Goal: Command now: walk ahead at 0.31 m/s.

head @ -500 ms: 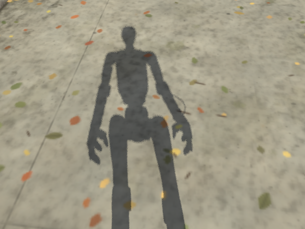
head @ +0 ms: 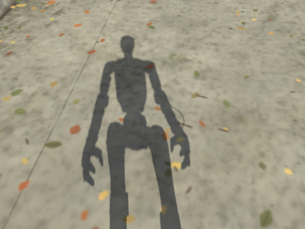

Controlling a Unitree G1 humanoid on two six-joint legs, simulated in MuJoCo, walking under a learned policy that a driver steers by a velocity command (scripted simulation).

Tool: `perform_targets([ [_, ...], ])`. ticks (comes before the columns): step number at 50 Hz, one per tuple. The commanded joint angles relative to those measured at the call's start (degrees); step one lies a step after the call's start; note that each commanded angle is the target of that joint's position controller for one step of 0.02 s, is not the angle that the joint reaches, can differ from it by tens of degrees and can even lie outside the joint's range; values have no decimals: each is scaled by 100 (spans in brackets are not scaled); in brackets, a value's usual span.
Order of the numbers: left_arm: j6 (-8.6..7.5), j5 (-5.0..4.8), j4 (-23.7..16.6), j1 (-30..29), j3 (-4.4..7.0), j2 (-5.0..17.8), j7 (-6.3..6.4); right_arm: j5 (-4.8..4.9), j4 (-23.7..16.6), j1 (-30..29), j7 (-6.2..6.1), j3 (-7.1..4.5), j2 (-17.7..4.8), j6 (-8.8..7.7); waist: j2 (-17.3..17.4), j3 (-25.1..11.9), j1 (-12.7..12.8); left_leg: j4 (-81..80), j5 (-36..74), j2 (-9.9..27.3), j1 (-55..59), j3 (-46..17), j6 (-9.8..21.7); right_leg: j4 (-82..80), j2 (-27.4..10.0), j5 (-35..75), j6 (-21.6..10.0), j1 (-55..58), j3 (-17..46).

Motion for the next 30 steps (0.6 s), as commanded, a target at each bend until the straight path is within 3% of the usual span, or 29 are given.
perform_targets([
  [1, -101, -44, -436, -549, 136, 802, -46, -2, 141, 764, 57, -168, -437, -188, -269, 780, -607, -1046, 741, -181, 1339, 116, 18, -661, -688, -432, -690, -1740, 815],
  [2, -151, 18, -542, -709, 53, 548, -79, -30, 274, 1540, 37, -285, -793, -200, 762, 441, -898, -1710, 318, 696, 2156, -1282, 275, 1164, -141, 369, -382, -2347, 88],
  [3, -256, 12, -785, -704, -20, 202, -53, -22, 317, 2245, 98, -397, -1434, -252, 2152, 44, -997, -2761, -470, 1982, 2865, -3926, 1116, 2958, 520, -685, -142, -3536, -257],
  [4, -344, -100, -837, -814, 29, 384, -67, -118, 253, 1862, 122, -230, -1039, -357, 1396, 273, -727, -2916, -893, 2308, 2520, -4538, 1316, 4088, 235, -883, -253, -3973, 438],
  [5, -410, -176, -865, -881, 40, 436, -124, -110, 67, 1355, 127, -144, -767, -427, 946, 645, -517, -2867, -794, 2166, 2260, -3896, 1159, 4451, -57, -333, -416, -4302, 577],
  [6, -451, -142, -821, -869, 55, 460, -152, -112, -71, 1005, 157, -84, -642, -454, 680, 694, -378, -2905, -405, 1875, 2077, -3169, 951, 4364, -290, 246, -500, -4261, 486],
  [8, -467, -25, -834, -1024, 176, 658, -178, -136, -160, 842, 181, 14, -438, -415, 584, 709, -264, -2979, 937, 1418, 1853, -2048, 635, 3738, -540, 951, -488, -3951, 315],
  [9, -435, -15, -826, -1033, 190, 609, -214, -155, -135, 1001, 158, 45, -376, -376, 675, 636, -267, -2989, 1478, 1264, 1834, -1679, 575, 3514, -555, 1100, -428, -3783, 198],
  [12, -333, 20, -1024, -1541, 141, 345, -259, -179, -112, 1335, 37, 43, -593, -304, 560, 679, -329, -3089, 2479, 1194, 1795, -1213, 685, 2798, -527, 1453, -162, -3896, -46],
  [15, -331, 21, -1362, -2399, 45, 205, -290, -194, -214, 1343, -48, 26, -754, -253, 559, 848, -470, -3275, 2517, 1086, 1428, -872, 676, 1495, -369, 2071, -41, -3598, -219],
  [20, -361, -31, -1673, -3124, 1, 325, -430, -80, -146, 1671, -78, -43, -820, -228, 626, 1048, -508, -3289, 2708, 1319, 1766, -633, 648, 486, -191, 2419, -226, -3219, -278],
  [22, -399, -29, -1723, -3055, 45, 467, -484, -76, -177, 1574, -82, -95, -900, -190, 660, 879, -314, -2911, 3573, 1440, 2172, -525, 548, 270, -93, 2186, -403, -2931, -289],
  [23, -410, -23, -1684, -2796, 109, 604, -489, -94, -214, 1488, -82, -128, -984, -165, 770, 617, -122, -2535, 4576, 1471, 2315, -477, 485, 279, 57, 2026, -499, -2473, -371],
  [24, -407, -23, -1550, -2242, 211, 791, -473, -123, -249, 1397, -80, -158, -1050, -120, 902, 194, 199, -1850, 5660, 1426, 2358, -383, 410, 350, 260, 1875, -618, -1714, -498],
  [25, -382, -41, -1240, -1239, 354, 1025, -433, -154, -302, 1298, -74, -139, -1000, -71, 896, -386, 688, -690, 6114, 1186, 2025, -206, 258, 319, 413, 1867, -778, -442, -582],
  [26, -347, 11, -998, -180, 465, 1374, -372, -220, -448, 1268, -54, -60, -844, -64, 477, -1119, 1048, 1062, 4610, 915, 657, -103, 91, 450, -499, 1547, -1104, 1397, 497],
  [27, -339, 105, -825, 314, 528, 1787, -401, -175, -488, 2097, 43, 195, 132, -192, -1235, -2212, 522, 3324, 169, -307, -1420, -307, -264, -432, -2028, -81, -2130, 3233, 3614],
  [28, -350, 88, -815, 139, 371, 1239, -407, -13, -465, 1642, 84, 86, -339, -385, -939, -2036, 692, 4161, -776, -261, -2066, -1152, -128, -1297, -1987, -511, -1980, 2976, 4488],
  [29, -394, 71, -898, -487, 288, 1004, -395, 145, -737, 1001, 92, -24, -726, -496, -787, -986, 530, 4345, -422, 56, -2545, -1013, -10, -1369, -1833, -124, -1676, 2112, 3566],
  [30, -440, 97, -1038, -1057, 214, 802, -403, 139, -842, 637, 43, -39, -817, -541, -153, -552, 327, 4070, 157, 392, -2294, -899, 46, -1485, -1649, 654, -1517, 1129, 2744],
])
